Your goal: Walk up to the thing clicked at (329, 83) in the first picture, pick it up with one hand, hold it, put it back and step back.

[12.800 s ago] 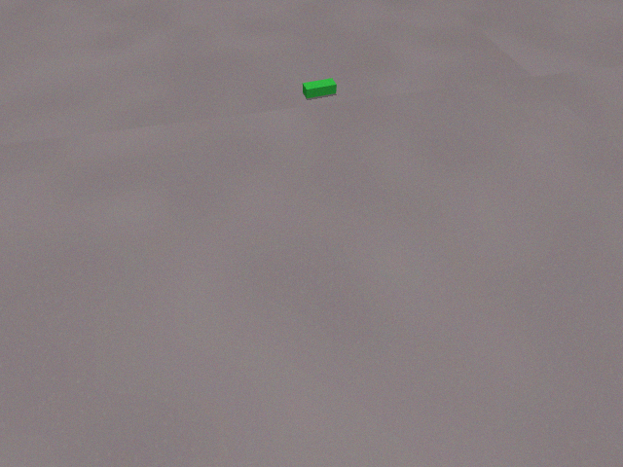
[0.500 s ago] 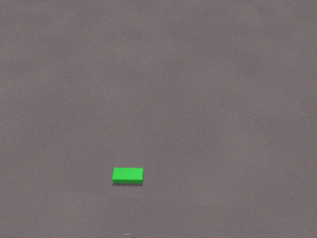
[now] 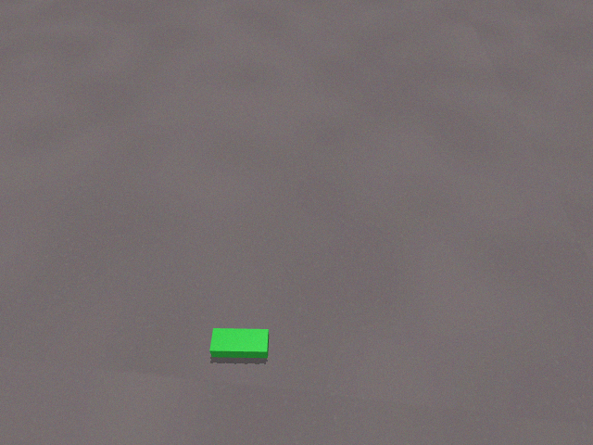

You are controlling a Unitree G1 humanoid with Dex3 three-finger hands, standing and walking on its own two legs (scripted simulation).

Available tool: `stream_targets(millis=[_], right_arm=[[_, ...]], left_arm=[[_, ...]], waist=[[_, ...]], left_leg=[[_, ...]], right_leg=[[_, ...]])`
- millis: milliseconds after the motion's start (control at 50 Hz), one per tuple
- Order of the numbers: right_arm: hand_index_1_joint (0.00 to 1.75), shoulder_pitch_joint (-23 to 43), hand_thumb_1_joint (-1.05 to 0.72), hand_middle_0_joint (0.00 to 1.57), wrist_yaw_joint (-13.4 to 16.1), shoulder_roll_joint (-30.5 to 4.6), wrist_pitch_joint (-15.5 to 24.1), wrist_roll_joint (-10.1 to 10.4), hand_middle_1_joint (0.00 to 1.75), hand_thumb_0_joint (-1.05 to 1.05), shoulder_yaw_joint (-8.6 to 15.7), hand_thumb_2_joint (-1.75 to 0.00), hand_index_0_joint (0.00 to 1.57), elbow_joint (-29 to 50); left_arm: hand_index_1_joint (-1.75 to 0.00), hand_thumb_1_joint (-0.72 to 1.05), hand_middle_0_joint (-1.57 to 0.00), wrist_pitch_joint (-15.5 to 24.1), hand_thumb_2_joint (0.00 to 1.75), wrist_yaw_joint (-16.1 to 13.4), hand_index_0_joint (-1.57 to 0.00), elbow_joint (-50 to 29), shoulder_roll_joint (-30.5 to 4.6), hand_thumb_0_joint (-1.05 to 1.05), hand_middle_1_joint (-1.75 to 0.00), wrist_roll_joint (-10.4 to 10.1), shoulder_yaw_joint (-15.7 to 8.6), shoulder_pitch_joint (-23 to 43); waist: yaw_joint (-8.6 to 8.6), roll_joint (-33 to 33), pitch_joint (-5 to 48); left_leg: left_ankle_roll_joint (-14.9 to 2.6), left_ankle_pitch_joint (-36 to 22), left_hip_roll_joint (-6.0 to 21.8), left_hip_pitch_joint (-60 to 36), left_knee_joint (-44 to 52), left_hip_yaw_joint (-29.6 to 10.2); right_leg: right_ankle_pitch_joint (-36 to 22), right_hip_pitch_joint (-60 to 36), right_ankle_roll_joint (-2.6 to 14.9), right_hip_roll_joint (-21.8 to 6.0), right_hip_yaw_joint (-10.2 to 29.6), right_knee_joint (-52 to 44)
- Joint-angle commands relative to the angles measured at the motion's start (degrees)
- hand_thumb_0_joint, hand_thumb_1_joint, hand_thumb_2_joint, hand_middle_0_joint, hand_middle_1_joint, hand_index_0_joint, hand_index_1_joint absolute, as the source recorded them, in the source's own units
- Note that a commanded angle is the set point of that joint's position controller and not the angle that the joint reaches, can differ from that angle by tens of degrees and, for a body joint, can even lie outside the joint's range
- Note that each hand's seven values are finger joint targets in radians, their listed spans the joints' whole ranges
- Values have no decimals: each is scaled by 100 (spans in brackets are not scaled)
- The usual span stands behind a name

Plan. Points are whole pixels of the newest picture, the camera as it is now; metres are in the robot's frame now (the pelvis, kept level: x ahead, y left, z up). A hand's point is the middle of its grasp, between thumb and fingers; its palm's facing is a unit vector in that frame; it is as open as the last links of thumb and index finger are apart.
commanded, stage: stand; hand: left
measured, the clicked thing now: (240, 343) +0.55 +0.18 -0.75
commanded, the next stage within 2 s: none
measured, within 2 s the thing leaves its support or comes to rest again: neither
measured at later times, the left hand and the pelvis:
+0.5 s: hand out of the picture +0.09 +0.27 -0.16, palm faces -0.03 -0.94 -0.33, open 7.4 cm; pelvis +0.01 +0.01 +0.00, yaw -1 degrees
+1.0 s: hand out of the picture +0.10 +0.26 -0.16, palm faces -0.03 -0.94 -0.34, open 7.4 cm; pelvis +0.02 +0.01 +0.00, yaw +0 degrees
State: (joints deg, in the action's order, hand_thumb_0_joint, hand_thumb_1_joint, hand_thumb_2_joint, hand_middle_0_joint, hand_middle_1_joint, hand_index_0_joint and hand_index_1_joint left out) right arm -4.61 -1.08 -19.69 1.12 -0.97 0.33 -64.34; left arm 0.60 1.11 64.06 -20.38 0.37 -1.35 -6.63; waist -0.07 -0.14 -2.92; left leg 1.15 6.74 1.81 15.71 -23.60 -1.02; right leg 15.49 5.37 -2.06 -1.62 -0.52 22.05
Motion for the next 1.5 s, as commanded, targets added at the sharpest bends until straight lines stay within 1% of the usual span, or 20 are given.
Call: stream_targets(millis=[0, 40, 100, 220, 300, 320, 380, 480, 520, 560, 640, 680, 820, 960, 1180, 1220, 1300, 1340, 1380, 1480], right_arm=[[30, 204, -90, 20, 101, -1280, 121, 33, 30, 0, 259, -90, 20, 305], [30, 313, -90, 20, 108, -1272, 112, 42, 30, 0, 263, -90, 20, 310], [30, 332, -90, 20, 115, -1269, 82, 55, 30, 0, 265, -90, 20, 271], [30, 426, -90, 20, 120, -1262, 71, 51, 30, 0, 286, -90, 20, 263], [30, 436, -90, 20, 106, -1224, 51, 51, 30, 0, 280, -90, 20, 234], [30, 505, -90, 20, 107, -1231, 62, 51, 30, 0, 292, -90, 20, 256], [30, 497, -90, 20, 103, -1213, 52, 49, 30, 0, 297, -90, 20, 229], [30, 430, -90, 20, 99, -1253, 43, 50, 30, 0, 307, -90, 20, 199], [30, 546, -90, 20, 101, -1242, 55, 52, 30, 0, 310, -90, 20, 211], [30, 482, -90, 20, 106, -1220, 82, 56, 30, 0, 303, -90, 20, 204], [30, 359, -90, 20, 116, -1205, 69, 73, 30, 0, 286, -90, 20, 164], [30, 396, -90, 20, 111, -1195, 60, 57, 30, 0, 274, -90, 20, 176], [30, 371, -90, 20, 121, -1245, 19, 70, 30, 0, 273, -90, 20, 171], [30, 341, -90, 20, 117, -1235, 33, 73, 30, 0, 267, -90, 20, 190], [30, 329, -90, 20, 113, -1216, 33, 70, 30, 0, 231, -90, 20, 195], [30, 320, -90, 20, 125, -1246, 38, 78, 30, 0, 233, -90, 20, 187], [30, 348, -90, 20, 130, -1218, 42, 78, 30, 0, 219, -90, 20, 196], [30, 275, -90, 20, 128, -1231, 24, 73, 30, 0, 221, -90, 20, 182], [30, 317, -90, 20, 126, -1238, 29, 69, 30, 0, 228, -90, 20, 203], [30, 266, -90, 20, 130, -1264, 48, 66, 30, 0, 238, -90, 20, 191]], left_arm=[[-30, 90, -20, 166, 90, -119, -20, -341, -1227, 0, -30, -28, -228, 245], [-30, 90, -20, 149, 90, -129, -20, -326, -1176, 0, -30, -26, -217, 202], [-30, 90, -20, 114, 90, -127, -20, -277, -1170, 0, -30, -10, -218, 168], [-30, 90, -20, 125, 90, -139, -20, -274, -1164, 0, -30, 11, -209, 146], [-30, 90, -20, 114, 90, -140, -20, -251, -1177, 0, -30, 22, -202, 120], [-30, 90, -20, 117, 90, -141, -20, -273, -1154, 0, -30, 33, -198, 143], [-30, 90, -20, 122, 90, -148, -20, -267, -1160, 0, -30, 33, -183, 119], [-30, 90, -20, 91, 90, -144, -20, -278, -1193, 0, -30, 21, -196, 87], [-30, 90, -20, 105, 90, -144, -20, -275, -1161, 0, -30, 29, -184, 26], [-30, 90, -20, 125, 90, -160, -20, -304, -1173, 0, -30, 27, -178, 73], [-30, 90, -20, 122, 90, -170, -20, -319, -1206, 0, -30, 18, -176, 68], [-30, 90, -20, 128, 90, -183, -20, -328, -1201, 0, -30, 8, -177, 43], [-30, 90, -20, 86, 90, -174, -20, -309, -1186, 0, -30, 24, -183, 61], [-30, 90, -20, 85, 90, -166, -20, -319, -1188, 0, -30, 36, -181, 29], [-30, 90, -20, 103, 90, -187, -20, -376, -1199, 0, -30, 9, -154, 23], [-30, 90, -20, 83, 90, -181, -20, -369, -1195, 0, -30, 24, -157, -10], [-30, 90, -20, 78, 90, -182, -20, -355, -1197, 0, -30, 32, -153, 1], [-30, 90, -20, 71, 90, -184, -20, -360, -1213, 0, -30, 36, -158, -5], [-30, 90, -20, 77, 90, -178, -20, -356, -1202, 0, -30, 42, -152, -14], [-30, 90, -20, 63, 90, -162, -20, -357, -1192, 0, -30, 39, -168, -39]], waist=[[48, 16, 744], [8, 82, 761], [27, 164, 659], [19, 105, 701], [29, 72, 483], [11, 4, 557], [33, -48, 470], [45, 222, 585], [-28, 92, 620], [7, 15, 784], [66, -10, 773], [27, -52, 837], [55, 44, 484], [61, 32, 474], [35, -20, 647], [36, 131, 687], [23, 4, 516], [44, 5, 465], [26, -63, 468], [26, 85, 426]], left_leg=[[-259, -1228, 583, -935, 175, -446], [-269, -1280, 599, -949, 168, -462], [-229, -687, 586, -987, 359, -488], [-237, -829, 582, -1060, 347, -457], [-206, -176, 540, -838, 546, -496], [-219, -433, 559, -961, 472, -478], [-210, -429, 544, -986, 466, -463], [-199, 103, 558, -829, 685, -546], [-213, -228, 544, -954, 576, -507], [-223, -1228, 576, -1160, 359, -439], [-231, -1269, 556, -1232, 291, -359], [-250, -1578, 568, -1193, 195, -343], [-200, -617, 528, -990, 452, -397], [-192, -500, 519, -1047, 504, -425], [-225, -1312, 543, -1062, 279, -347], [-203, -1055, 543, -1153, 364, -364], [-218, -1143, 568, -1134, 357, -410], [-202, -701, 534, -1014, 466, -413], [-218, -944, 549, -1053, 414, -420], [-198, -546, 530, -1028, 539, -461]], right_leg=[[-1192, 158, 230, -571, 433, -417], [-1192, 91, 209, -554, 377, -446], [-699, 259, 220, -510, 376, -510], [-845, 191, 200, -563, 372, -568], [-515, 263, 206, -552, 360, -641], [-644, 262, 215, -572, 352, -628], [-561, 375, 208, -585, 369, -704], [-426, 191, 234, -547, 334, -615], [-594, 188, 235, -583, 343, -631], [-1125, 106, 216, -603, 322, -585], [-1247, 111, 204, -627, 331, -629], [-1625, -49, 170, -643, 292, -587], [-722, 122, 211, -602, 316, -755], [-585, 205, 231, -593, 304, -781], [-1454, -108, 199, -656, 305, -707], [-1074, -26, 217, -618, 291, -722], [-1098, 55, 221, -621, 273, -724], [-756, 97, 222, -598, 266, -772], [-947, 99, 220, -616, 255, -752], [-616, 137, 251, -595, 269, -764]])
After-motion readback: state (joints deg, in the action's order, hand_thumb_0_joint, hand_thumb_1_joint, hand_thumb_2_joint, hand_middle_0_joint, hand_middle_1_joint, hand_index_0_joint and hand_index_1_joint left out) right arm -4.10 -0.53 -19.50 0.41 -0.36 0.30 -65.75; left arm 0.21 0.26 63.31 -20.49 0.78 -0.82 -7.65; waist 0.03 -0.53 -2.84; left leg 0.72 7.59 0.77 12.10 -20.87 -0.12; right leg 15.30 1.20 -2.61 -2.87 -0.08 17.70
